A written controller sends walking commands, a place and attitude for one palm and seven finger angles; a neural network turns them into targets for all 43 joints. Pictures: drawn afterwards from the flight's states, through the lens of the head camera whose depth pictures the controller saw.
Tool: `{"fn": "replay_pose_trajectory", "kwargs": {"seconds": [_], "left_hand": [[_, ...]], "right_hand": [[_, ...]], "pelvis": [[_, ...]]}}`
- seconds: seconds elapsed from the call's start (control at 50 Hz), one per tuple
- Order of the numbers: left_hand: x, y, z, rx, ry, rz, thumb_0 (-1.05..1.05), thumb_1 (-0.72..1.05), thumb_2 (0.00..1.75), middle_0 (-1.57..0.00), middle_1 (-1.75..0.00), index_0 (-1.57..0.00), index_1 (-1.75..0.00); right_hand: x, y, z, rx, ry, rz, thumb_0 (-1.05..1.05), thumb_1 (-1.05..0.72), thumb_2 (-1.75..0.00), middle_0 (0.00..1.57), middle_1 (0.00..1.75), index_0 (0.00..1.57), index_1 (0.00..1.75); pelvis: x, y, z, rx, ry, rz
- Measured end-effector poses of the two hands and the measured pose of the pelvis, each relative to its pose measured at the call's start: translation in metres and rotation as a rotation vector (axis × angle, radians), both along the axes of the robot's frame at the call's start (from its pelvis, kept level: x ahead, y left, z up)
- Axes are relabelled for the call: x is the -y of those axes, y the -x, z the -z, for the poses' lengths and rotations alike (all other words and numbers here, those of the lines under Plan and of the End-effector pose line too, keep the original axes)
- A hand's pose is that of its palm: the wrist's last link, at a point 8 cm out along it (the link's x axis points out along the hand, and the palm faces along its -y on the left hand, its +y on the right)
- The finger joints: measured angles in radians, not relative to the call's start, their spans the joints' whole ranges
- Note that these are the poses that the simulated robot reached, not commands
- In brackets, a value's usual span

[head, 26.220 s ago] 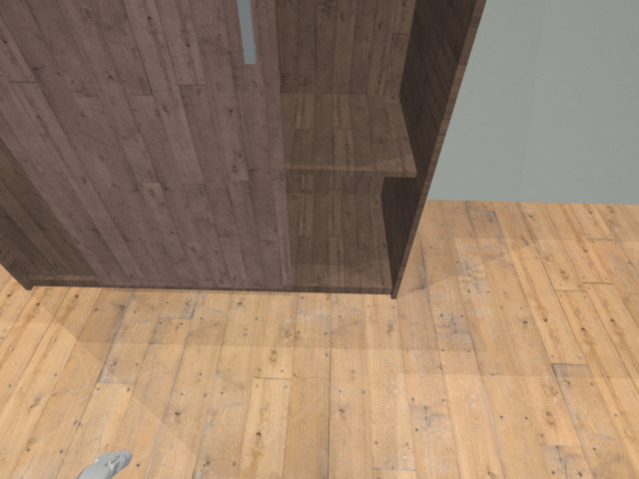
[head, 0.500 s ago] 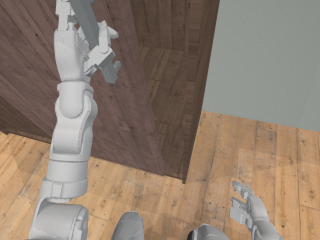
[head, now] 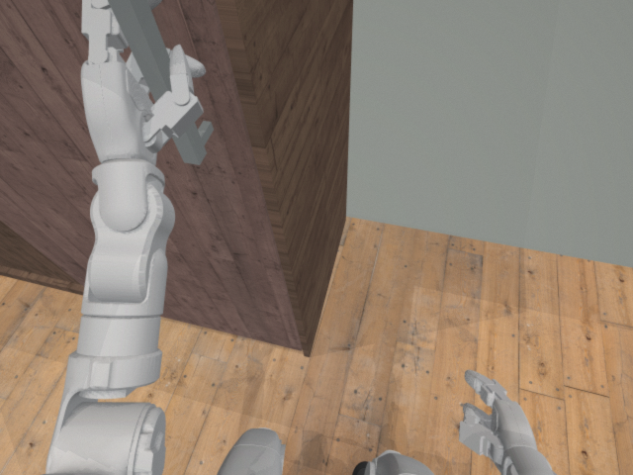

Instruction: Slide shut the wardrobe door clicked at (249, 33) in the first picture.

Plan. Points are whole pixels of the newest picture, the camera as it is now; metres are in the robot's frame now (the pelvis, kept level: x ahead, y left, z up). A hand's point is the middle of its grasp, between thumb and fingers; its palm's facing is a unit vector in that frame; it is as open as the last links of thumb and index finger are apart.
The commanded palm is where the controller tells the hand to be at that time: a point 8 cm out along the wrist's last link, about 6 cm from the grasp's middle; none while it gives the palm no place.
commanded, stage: step sideways, sliding the door along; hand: left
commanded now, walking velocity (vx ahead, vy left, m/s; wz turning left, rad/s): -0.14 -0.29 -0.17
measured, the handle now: (156, 32) +0.42 +0.21 +0.29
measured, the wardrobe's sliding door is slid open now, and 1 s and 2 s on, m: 0.00 0.00 0.00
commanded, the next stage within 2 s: stop walking and hold the door there in 0.12 s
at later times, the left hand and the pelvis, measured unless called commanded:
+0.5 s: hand (188, 92) +0.39 +0.18 +0.25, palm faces +0.58 -0.79 -0.22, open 7.1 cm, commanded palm +0.35 +0.21 +0.23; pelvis +0.02 -0.12 +0.01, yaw -7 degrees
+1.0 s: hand (185, 91) +0.39 +0.18 +0.25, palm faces +0.56 -0.80 -0.22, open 6.9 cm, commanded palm +0.35 +0.21 +0.23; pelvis +0.03 -0.12 +0.01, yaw -13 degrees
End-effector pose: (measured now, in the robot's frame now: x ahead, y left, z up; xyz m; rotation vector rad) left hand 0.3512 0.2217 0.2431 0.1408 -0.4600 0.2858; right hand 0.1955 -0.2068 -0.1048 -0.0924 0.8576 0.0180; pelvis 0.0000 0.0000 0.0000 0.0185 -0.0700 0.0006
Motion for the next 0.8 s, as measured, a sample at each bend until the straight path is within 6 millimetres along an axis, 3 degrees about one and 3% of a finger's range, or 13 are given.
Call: {"fn": "replay_pose_trajectory", "kwargs": {"seconds": [0.14,0.28,0.36,0.42,0.52,0.62,0.7,0.8], "left_hand": [[0.001,0.0,0.0,0.007,0.013,-0.021,-0.04,0.74,0.86,-0.5,-1.45,-0.09,-1.09],[0.002,0.001,-0.001,-0.003,-0.039,-0.1,-0.07,0.71,0.86,-0.53,-1.45,-0.1,-1.12],[0.003,0.002,-0.004,-0.022,-0.12,-0.195,-0.11,0.67,0.86,-0.53,-1.45,-0.1,-1.17],[0.006,0.004,-0.006,-0.061,-0.132,-0.269,-0.12,0.67,0.85,-0.51,-1.44,-0.1,-1.19],[0.01,0.006,-0.009,-0.116,-0.111,-0.343,-0.13,0.65,0.84,-0.49,-1.42,-0.14,-1.24],[0.01,0.005,-0.009,-0.104,-0.086,-0.349,-0.12,0.64,0.84,-0.47,-1.41,-0.18,-1.26],[0.008,0.004,-0.007,-0.074,-0.083,-0.324,-0.12,0.64,0.83,-0.46,-1.43,-0.18,-1.26],[0.007,0.004,-0.007,-0.071,-0.095,-0.304,-0.12,0.65,0.81,-0.45,-1.45,-0.18,-1.25]], "right_hand": [[0.04,0.014,-0.011,-0.039,0.07,0.015,0.01,-0.91,-0.9,0.2,0.3,0.2,0.3],[0.065,0.006,-0.017,-0.003,0.02,0.003,0.01,-0.91,-0.9,0.2,0.3,0.2,0.3],[0.097,-0.004,-0.006,0.064,-0.014,0.034,0.01,-0.9,-0.89,0.2,0.3,0.2,0.3],[0.129,-0.002,-0.002,0.073,0.005,0.081,0.01,-0.9,-0.89,0.2,0.3,0.2,0.3],[0.177,0.019,-0.017,0.057,0.107,0.166,0.01,-0.91,-0.89,0.2,0.3,0.2,0.3],[0.21,0.05,-0.038,0.042,0.198,0.253,0.01,-0.91,-0.89,0.2,0.3,0.2,0.3],[0.223,0.072,-0.048,0.053,0.259,0.322,0.01,-0.91,-0.9,0.2,0.3,0.2,0.3],[0.216,0.091,-0.05,0.073,0.258,0.364,0.01,-0.91,-0.9,0.2,0.3,0.2,0.3]], "pelvis": [[0.022,0.001,-0.006,-0.006,-0.004,0.017],[0.061,-0.011,-0.007,0.01,0.046,0.079],[0.096,-0.02,0.008,0.019,0.052,0.109],[0.111,-0.019,0.005,0.033,0.055,0.096],[0.122,-0.019,-0.013,-0.005,-0.021,0.132],[0.128,-0.02,-0.019,-0.016,-0.03,0.141],[0.125,-0.021,-0.013,-0.008,0.003,0.155],[0.12,-0.023,-0.012,-0.006,0.004,0.198]]}}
